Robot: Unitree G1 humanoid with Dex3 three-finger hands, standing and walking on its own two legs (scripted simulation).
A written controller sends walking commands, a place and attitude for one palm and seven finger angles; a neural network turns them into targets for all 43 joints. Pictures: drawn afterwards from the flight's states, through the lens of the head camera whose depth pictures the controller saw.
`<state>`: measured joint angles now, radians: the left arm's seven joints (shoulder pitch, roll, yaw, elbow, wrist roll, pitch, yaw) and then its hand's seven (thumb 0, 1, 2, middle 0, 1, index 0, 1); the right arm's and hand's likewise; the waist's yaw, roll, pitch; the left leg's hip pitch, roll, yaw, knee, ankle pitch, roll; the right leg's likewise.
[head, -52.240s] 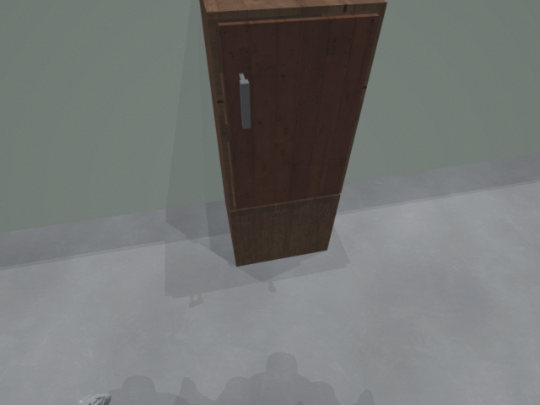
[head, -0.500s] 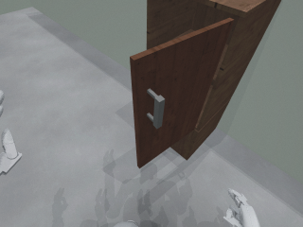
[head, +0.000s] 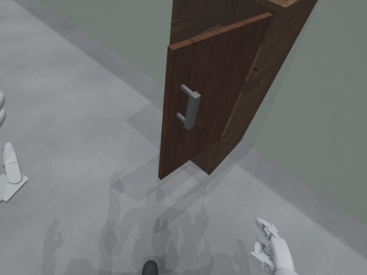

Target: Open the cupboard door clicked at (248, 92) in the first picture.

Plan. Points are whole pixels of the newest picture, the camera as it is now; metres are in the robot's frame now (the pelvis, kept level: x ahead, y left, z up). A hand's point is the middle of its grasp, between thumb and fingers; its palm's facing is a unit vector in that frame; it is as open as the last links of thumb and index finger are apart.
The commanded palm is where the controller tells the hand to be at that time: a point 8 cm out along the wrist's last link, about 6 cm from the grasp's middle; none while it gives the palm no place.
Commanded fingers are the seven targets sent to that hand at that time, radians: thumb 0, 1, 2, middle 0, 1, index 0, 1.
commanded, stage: stop stepping back and stand still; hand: left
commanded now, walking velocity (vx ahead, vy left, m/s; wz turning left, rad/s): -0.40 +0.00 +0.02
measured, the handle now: (186, 107) +0.52 +0.04 +0.05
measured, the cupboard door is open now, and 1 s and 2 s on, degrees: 82 82 82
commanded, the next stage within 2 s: let the arm hang, fingers relaxed in 1.48 s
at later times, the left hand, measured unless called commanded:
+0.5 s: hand (32, 246) +0.14 +0.22 +0.14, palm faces +0.40 -0.82 -0.42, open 7.4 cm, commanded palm +0.06 +0.27 +0.17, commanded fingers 0.00 0.90 0.90 -0.20 -0.30 -0.20 -0.30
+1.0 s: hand out of the picture +0.08 +0.23 +0.15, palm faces +0.35 -0.82 -0.45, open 7.4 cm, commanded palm +0.02 +0.28 +0.17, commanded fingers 0.00 0.90 0.90 -0.20 -0.30 -0.20 -0.30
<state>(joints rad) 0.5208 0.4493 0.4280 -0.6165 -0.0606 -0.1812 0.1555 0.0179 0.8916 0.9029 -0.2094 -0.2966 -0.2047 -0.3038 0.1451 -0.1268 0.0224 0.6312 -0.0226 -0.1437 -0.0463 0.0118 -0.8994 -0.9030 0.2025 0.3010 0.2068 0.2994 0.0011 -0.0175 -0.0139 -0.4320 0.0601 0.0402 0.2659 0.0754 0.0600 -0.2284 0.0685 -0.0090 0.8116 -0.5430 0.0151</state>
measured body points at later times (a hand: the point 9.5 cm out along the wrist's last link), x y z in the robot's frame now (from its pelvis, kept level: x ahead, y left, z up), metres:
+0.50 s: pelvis -0.09 -0.03 -0.02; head -0.10 -0.03 +0.43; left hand +0.11 +0.26 +0.17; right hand +0.04 -0.28 -0.11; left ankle -0.04 +0.09 -0.74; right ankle -0.17 -0.10 -0.73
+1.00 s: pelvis -0.13 -0.02 -0.01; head -0.11 +0.00 +0.44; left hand +0.06 +0.27 +0.18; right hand +0.05 -0.26 -0.07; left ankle -0.10 +0.10 -0.74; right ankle -0.15 -0.10 -0.74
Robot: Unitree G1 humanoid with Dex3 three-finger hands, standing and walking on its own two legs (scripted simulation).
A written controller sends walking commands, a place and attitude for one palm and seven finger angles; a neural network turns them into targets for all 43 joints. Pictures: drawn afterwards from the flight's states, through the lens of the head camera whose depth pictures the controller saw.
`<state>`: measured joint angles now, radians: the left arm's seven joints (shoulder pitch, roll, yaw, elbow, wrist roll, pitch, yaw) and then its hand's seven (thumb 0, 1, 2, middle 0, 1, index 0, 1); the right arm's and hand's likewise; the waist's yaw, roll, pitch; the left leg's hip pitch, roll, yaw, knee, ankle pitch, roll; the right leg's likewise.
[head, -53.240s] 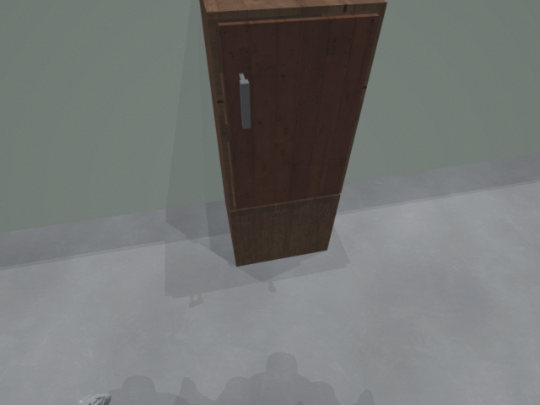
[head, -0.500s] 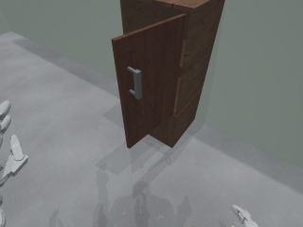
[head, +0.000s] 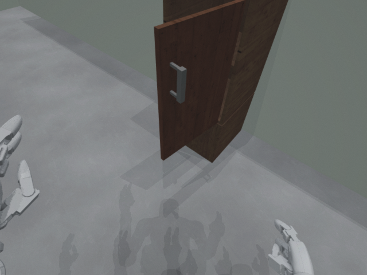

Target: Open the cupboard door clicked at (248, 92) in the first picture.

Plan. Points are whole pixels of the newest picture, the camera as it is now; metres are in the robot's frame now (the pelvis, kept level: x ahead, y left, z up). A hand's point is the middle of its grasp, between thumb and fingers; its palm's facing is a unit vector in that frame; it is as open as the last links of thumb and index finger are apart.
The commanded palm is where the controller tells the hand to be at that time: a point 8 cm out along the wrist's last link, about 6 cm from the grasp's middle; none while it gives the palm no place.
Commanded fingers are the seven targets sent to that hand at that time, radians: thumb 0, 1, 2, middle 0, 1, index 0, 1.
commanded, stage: stop stepping back and stand still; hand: left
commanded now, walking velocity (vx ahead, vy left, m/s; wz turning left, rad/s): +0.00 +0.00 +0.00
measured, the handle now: (177, 82) +0.65 +0.07 +0.05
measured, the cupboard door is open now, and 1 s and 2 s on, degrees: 82 82 82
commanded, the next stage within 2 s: let the arm hang, fingers relaxed in 0.48 s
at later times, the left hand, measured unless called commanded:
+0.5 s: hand out of the picture +0.16 +0.30 +0.16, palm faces +0.44 -0.77 -0.47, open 7.4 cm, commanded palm +0.10 +0.33 +0.18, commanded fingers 0.00 0.90 0.90 -0.20 -0.30 -0.20 -0.30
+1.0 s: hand out of the picture -0.06 +0.20 -0.18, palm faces +0.04 -0.99 -0.16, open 7.2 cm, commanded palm none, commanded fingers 0.00 0.90 0.90 -0.20 -0.30 -0.20 -0.30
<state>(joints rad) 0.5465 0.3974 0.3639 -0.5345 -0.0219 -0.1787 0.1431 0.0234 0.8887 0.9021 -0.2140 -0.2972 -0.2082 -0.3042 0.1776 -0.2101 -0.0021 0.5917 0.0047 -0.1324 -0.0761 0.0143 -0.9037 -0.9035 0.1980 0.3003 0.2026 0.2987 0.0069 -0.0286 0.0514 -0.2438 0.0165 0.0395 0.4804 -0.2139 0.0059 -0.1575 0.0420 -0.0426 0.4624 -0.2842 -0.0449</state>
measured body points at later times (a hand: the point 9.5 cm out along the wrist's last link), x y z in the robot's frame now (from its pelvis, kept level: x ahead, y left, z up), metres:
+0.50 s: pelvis -0.03 +0.03 +0.00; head -0.02 +0.04 +0.45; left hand +0.13 +0.34 +0.19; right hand +0.13 -0.19 -0.08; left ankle +0.03 +0.12 -0.74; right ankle -0.02 -0.09 -0.74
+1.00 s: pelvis -0.03 +0.02 +0.00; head -0.01 +0.04 +0.45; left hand -0.06 +0.25 -0.17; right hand +0.01 -0.25 -0.14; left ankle +0.03 +0.12 -0.74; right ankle -0.02 -0.09 -0.74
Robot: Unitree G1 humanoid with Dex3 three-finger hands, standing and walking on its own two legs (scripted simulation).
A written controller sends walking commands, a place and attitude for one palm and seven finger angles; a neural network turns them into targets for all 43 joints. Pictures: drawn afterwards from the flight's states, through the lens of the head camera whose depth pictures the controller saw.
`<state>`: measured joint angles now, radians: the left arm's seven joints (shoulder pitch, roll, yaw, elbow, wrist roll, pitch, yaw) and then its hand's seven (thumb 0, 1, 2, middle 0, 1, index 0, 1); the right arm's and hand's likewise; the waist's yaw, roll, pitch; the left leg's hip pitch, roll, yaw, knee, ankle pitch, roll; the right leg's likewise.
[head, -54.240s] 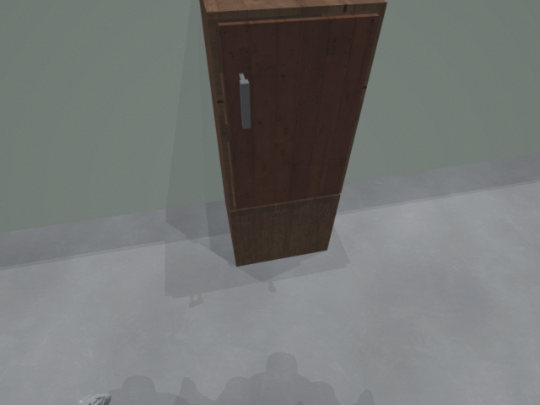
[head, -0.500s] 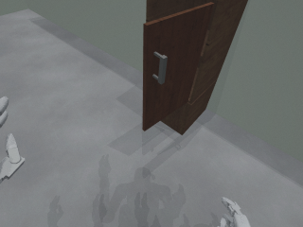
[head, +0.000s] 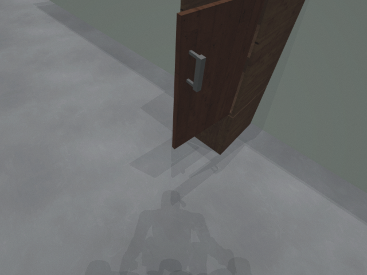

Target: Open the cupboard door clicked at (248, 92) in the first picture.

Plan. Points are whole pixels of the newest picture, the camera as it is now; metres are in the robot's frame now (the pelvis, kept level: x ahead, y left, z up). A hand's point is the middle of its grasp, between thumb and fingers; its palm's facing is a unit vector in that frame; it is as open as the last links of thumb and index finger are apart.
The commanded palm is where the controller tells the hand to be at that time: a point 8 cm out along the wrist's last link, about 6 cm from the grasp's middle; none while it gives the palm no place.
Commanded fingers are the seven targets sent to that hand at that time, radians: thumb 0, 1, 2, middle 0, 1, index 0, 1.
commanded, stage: let the arm hang, fingers relaxed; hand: left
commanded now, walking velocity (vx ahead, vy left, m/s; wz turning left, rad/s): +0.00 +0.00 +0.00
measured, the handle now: (194, 71) +0.68 +0.01 +0.05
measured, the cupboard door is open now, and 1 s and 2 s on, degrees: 82 82 82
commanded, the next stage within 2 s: look to check the result in 0.68 s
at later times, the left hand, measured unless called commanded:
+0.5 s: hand out of the picture +0.08 +0.20 -0.15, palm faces -0.02 -0.95 -0.30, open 7.4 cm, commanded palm none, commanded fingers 0.00 0.90 0.90 -0.20 -0.30 -0.20 -0.30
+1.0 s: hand out of the picture +0.09 +0.20 -0.16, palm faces -0.02 -0.95 -0.30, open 7.4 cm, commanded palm none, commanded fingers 0.00 0.90 0.90 -0.20 -0.30 -0.20 -0.30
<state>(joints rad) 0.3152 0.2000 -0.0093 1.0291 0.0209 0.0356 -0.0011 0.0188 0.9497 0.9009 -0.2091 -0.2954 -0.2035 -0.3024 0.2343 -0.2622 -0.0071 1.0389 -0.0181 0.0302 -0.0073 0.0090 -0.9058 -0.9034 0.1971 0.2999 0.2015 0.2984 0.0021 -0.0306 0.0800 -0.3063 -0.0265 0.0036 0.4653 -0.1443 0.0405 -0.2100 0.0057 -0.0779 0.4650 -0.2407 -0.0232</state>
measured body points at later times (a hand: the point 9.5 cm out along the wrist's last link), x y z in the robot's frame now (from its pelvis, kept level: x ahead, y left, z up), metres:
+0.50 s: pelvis +0.02 -0.01 +0.01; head +0.03 -0.03 +0.46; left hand +0.08 +0.25 -0.13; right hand +0.06 -0.26 -0.16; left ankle +0.07 +0.09 -0.74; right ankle +0.01 -0.11 -0.74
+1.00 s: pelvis +0.04 -0.03 +0.01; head +0.06 -0.04 +0.46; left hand +0.09 +0.25 -0.13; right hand +0.09 -0.30 -0.14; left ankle +0.07 +0.09 -0.74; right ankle +0.01 -0.11 -0.74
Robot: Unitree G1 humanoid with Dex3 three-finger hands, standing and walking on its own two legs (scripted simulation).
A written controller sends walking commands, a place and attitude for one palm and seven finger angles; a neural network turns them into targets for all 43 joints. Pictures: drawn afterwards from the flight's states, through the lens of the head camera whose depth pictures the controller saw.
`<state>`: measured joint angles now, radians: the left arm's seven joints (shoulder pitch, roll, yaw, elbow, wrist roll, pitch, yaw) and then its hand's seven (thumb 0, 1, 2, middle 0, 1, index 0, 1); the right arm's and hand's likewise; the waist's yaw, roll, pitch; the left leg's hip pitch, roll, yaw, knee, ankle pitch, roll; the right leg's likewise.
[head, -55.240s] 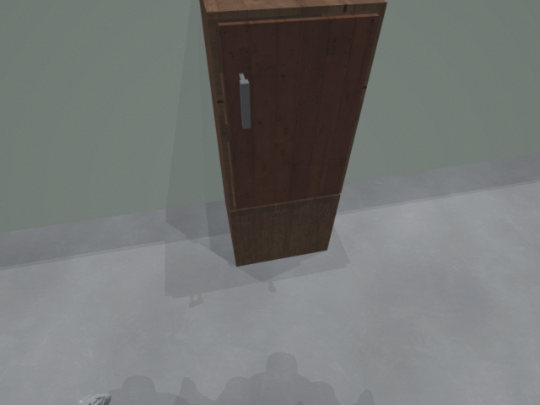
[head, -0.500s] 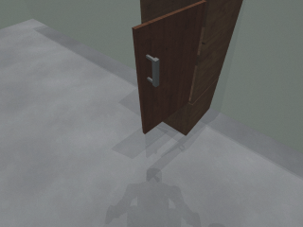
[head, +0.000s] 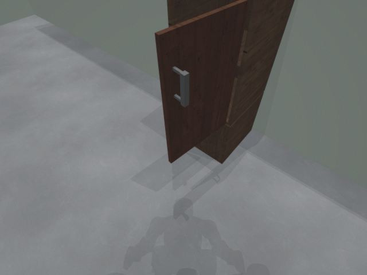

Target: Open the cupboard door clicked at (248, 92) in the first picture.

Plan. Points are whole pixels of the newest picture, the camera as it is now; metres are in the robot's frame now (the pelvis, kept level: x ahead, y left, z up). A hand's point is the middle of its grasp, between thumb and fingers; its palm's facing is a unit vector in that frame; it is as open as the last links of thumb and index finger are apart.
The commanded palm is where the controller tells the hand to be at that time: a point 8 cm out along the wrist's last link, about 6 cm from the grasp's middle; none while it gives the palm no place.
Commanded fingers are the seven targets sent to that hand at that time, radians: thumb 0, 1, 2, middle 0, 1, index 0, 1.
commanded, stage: look to check the result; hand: left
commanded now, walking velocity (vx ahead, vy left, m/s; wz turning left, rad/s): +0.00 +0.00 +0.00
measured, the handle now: (180, 86) +0.64 +0.05 +0.04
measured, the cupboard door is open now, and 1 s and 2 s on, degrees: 82 82 82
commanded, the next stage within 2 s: stand and wait in 0.28 s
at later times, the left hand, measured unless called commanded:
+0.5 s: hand out of the picture +0.06 +0.22 -0.16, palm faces -0.01 -0.95 -0.30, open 7.4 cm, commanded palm none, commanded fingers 0.00 0.90 0.90 -0.20 -0.30 -0.20 -0.30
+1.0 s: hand out of the picture +0.07 +0.23 -0.16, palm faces -0.02 -0.95 -0.31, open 7.4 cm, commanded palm none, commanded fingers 0.00 0.90 0.90 -0.20 -0.30 -0.20 -0.30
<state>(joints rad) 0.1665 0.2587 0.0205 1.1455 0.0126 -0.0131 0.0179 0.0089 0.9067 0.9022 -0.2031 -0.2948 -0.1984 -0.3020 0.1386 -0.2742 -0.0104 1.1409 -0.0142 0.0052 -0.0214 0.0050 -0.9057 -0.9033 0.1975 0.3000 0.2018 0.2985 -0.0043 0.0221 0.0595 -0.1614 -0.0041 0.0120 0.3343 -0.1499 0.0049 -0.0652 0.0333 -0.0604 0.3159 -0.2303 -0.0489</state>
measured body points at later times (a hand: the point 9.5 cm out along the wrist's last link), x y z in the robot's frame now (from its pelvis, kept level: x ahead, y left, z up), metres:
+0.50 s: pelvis +0.01 +0.00 +0.00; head +0.02 -0.01 +0.45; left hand +0.06 +0.27 -0.14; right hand +0.07 -0.28 -0.15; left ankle +0.02 +0.12 -0.75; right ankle -0.04 -0.08 -0.75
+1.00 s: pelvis +0.01 +0.00 +0.00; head +0.03 +0.00 +0.45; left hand +0.07 +0.28 -0.14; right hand +0.06 -0.27 -0.15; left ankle +0.02 +0.12 -0.75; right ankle -0.04 -0.08 -0.75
